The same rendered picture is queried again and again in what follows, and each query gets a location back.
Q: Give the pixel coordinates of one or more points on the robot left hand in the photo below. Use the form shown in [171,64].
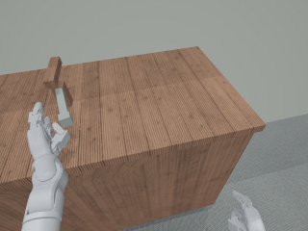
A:
[40,136]

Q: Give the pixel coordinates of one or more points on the robot right hand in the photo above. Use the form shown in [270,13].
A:
[249,218]

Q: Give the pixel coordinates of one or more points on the left robot forearm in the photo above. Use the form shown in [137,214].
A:
[45,205]

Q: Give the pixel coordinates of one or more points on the tap lever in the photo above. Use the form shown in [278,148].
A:
[64,117]

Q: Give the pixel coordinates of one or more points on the counter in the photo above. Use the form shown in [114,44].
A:
[153,136]

